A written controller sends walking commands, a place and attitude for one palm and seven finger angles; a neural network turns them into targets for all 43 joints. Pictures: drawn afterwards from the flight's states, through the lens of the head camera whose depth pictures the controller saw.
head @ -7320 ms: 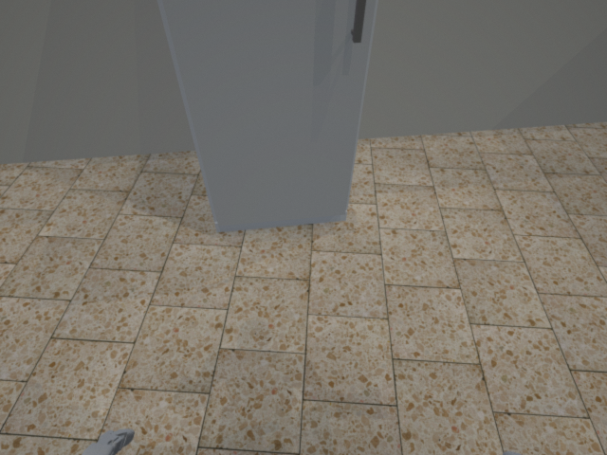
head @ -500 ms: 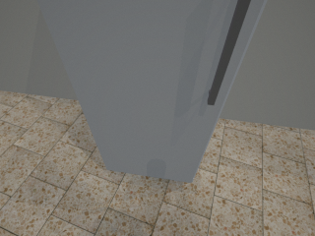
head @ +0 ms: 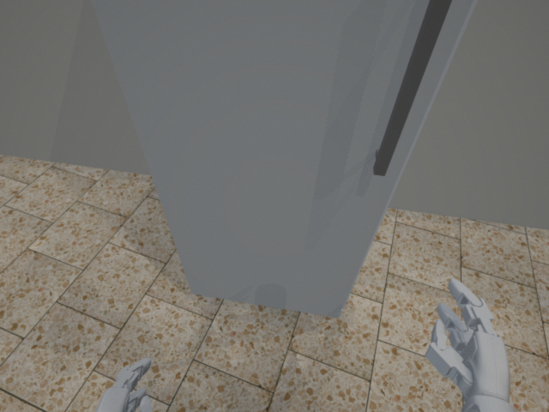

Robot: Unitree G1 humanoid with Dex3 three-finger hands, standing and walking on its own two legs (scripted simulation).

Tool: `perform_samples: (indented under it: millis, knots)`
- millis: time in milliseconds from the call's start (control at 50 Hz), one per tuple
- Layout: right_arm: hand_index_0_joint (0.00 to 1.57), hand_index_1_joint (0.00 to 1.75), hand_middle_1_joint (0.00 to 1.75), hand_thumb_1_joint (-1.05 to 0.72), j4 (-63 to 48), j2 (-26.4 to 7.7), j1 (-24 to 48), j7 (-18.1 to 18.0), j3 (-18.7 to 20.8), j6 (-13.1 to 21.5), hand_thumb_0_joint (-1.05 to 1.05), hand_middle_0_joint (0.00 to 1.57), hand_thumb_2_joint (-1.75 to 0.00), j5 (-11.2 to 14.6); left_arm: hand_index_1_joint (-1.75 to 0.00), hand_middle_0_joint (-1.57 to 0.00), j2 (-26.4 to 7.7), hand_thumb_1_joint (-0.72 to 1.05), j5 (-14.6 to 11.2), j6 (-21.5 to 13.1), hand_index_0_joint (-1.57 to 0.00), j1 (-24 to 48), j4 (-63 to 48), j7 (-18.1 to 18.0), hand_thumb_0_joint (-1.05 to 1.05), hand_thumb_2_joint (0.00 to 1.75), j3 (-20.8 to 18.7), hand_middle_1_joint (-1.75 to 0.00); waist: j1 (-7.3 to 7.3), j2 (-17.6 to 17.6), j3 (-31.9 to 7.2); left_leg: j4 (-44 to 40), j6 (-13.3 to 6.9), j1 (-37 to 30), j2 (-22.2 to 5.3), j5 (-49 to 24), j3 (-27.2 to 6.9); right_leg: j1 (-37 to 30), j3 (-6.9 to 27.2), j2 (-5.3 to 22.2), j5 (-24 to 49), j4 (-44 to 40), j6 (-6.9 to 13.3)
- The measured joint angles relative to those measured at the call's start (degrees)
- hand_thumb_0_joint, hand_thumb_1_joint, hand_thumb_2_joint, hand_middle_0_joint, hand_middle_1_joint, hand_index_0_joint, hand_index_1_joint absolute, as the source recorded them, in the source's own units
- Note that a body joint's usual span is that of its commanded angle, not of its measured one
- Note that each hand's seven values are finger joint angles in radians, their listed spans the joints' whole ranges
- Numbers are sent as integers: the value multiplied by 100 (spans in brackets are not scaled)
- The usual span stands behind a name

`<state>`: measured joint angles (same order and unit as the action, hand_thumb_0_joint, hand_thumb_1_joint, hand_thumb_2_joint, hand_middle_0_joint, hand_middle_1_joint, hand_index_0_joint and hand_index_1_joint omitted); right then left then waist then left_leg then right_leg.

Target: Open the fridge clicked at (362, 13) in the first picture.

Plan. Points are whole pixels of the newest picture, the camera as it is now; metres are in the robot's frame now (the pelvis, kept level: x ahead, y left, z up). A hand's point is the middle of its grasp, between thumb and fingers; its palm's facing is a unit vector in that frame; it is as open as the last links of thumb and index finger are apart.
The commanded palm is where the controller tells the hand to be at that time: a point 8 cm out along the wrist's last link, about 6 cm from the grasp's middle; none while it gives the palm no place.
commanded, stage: raise the hand to about handle height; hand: right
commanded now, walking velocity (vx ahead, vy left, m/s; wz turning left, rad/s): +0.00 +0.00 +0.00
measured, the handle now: (412, 67) +0.53 -0.14 +0.26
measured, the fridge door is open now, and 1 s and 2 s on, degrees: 0 0 0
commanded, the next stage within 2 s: move the hooked fingers beside the handle in 1.88 s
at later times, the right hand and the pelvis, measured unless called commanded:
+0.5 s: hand (471, 355) +0.21 -0.22 +0.06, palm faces +0.04 +1.00 -0.08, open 10.4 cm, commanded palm +0.16 -0.28 +0.08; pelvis -0.03 +0.01 -0.03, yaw -2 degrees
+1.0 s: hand out of the picture +0.25 -0.28 +0.16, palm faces +0.19 +0.98 -0.06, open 13.3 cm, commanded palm +0.21 -0.32 +0.17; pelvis +0.01 -0.02 +0.01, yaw -1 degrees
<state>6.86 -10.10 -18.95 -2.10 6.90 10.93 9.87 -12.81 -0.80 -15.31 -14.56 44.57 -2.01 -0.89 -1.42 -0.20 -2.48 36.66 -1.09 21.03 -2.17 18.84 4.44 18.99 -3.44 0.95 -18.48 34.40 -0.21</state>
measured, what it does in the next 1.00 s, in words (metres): stands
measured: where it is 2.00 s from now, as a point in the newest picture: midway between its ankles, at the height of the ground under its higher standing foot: outside the picture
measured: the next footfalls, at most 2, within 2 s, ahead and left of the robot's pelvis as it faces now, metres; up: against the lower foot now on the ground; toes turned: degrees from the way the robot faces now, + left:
none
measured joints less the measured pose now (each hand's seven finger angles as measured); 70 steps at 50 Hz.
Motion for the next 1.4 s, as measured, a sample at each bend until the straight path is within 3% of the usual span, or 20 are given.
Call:
perform_samples:
  millis: [60, 100, 160, 240, 300, 360, 420, 480, 560, 600, 660, 760, 840, 1000, 1180, 1400]
  knots:
    - [21, 39, 39, -76, -109, 3, 74, 694, 263, 1092, 1, 21, -83, 338, -30, -20, -60, 90, 34, -126, -20, 297, -401, 150, 1, 90, -104, -30, -7, -118, -234, 736, -60, 771, 32, 238, -48, 749, -31, 80, -266, 748, -54]
    - [21, 42, 42, -72, -31, -33, 13, 1224, 413, 1583, 0, 21, -82, 487, -30, -20, -133, 90, 39, -161, -20, 456, -664, 220, 1, 90, -168, -30, 48, -210, -293, 1286, -101, 1275, 41, 440, -57, 1247, -15, 119, -469, 1302, -96]
    - [22, 46, 46, -65, -58, -166, -305, 1645, 551, 1405, 0, 22, -79, 586, -30, -20, -282, 90, 11, -111, -20, 554, -1024, 214, 1, 90, -250, -30, 202, -242, -246, 1829, -150, 1681, 48, 649, -15, 1688, 61, 150, -694, 1892, -128]
    - [23, 52, 52, -56, -348, -264, -743, 1548, 719, 958, 1, 23, -75, 714, -30, -20, -371, 90, -20, -144, -20, 502, -1185, 46, 1, 90, -229, -30, 383, -123, -194, 2029, -161, 1756, 36, 758, 179, 1916, 269, 152, -804, 2242, -118]
    - [23, 56, 56, -49, -675, -278, -640, 1379, 805, 1111, 1, 23, -72, 795, -30, -20, -325, 90, -42, -271, -20, 475, -1032, -101, 1, 90, -96, -30, 499, -8, -84, 1975, -174, 1637, 54, 738, 358, 1939, 455, 165, -810, 2345, -127]
    - [23, 61, 61, -42, -988, -356, -232, 1454, 736, 1218, 1, 23, -69, 837, -30, -20, -208, 90, -76, -381, -20, 474, -815, -210, 1, 90, 126, -30, 536, 71, 48, 1839, -177, 1474, 80, 664, 457, 1860, 557, 177, -768, 2317, -128]
    - [23, 65, 65, -35, -1037, -571, 247, 1718, 628, 879, 1, 24, -66, 786, -30, -20, -46, 90, -118, -382, -20, 423, -691, -288, 1, 90, 349, -30, 445, 124, 117, 1579, -155, 1264, 100, 536, 455, 1662, 552, 179, -661, 2091, -121]
    - [24, 70, 70, -28, -864, -826, 567, 1880, 657, 158, 1, 24, -63, 790, -30, -20, 88, 90, -148, -307, -20, 287, -681, -349, 1, 90, 486, -30, 305, 142, 116, 1244, -116, 1027, 108, 382, 344, 1358, 431, 171, -520, 1708, -100]
    - [25, 76, 76, -18, -779, -908, 492, 1679, 991, -610, 1, 25, -59, 984, -30, -20, 105, 90, -175, -269, -20, 16, -724, -374, 2, 90, 497, -30, 161, 172, 32, 793, -55, 678, 124, 213, 168, 911, 240, 163, -386, 1193, -45]
    - [25, 79, 79, -14, -899, -848, 367, 1488, 1168, -679, 0, 26, -57, 1050, -30, -20, 47, 90, -170, -309, -20, -104, -707, -361, 2, 90, 446, -30, 157, 169, 6, 620, -24, 513, 122, 168, 114, 723, 181, 150, -354, 1008, -23]
    - [26, 83, 83, -7, -1154, -749, 250, 1290, 1288, -505, 0, 26, -54, 1019, -30, -20, -89, 90, -158, -387, -20, -206, -618, -316, 2, 90, 353, -30, 226, 144, 16, 438, 15, 288, 107, 137, 94, 504, 158, 123, -339, 839, 10]
    - [26, 91, 91, 5, -1316, -715, 433, 1385, 1148, -482, 0, 27, -49, 877, -30, -20, -299, 90, -190, -420, -20, -94, -464, -346, 2, 90, 269, -30, 370, 131, 142, 200, 72, -49, 68, 97, 136, 226, 197, 68, -321, 672, 64]
    - [27, 97, 97, 14, -1292, -864, 703, 1538, 1088, -884, 0, 27, -45, 826, -30, -20, -308, 90, -222, -371, -20, 129, -465, -438, 2, 90, 274, -30, 431, 111, 209, -51, 96, -323, 56, 12, 130, -44, 186, 40, -246, 432, 87]
    - [29, 109, 109, 33, -1469, -1086, 1329, 1565, 1430, -1530, -1, 29, -37, 941, -30, -20, -127, 90, -281, -262, -20, 438, -617, -447, 2, 90, 435, -30, 569, 139, 150, -617, 114, -927, 72, -181, 140, -627, 186, 21, -71, -98, 83]
    - [30, 117, 118, 47, -1197, -1343, 2093, 1771, 1563, -2713, -1, 30, -31, 908, -30, -20, -56, 90, -371, 170, -20, 659, -702, -492, 1, 90, 647, -30, 681, 266, 202, -1015, 99, -1287, 65, -388, 172, -994, 211, -13, 176, -540, 80]
    - [30, 120, 120, 50, -849, -1741, 3073, 1888, 1858, -3185, -1, 30, -30, 877, -30, -20, -163, 90, -464, 487, -20, 590, -597, -546, 1, 90, 699, -30, 649, 276, 213, -1268, 12, -1499, 141, -567, 199, -1217, 236, 46, 385, -820, 7]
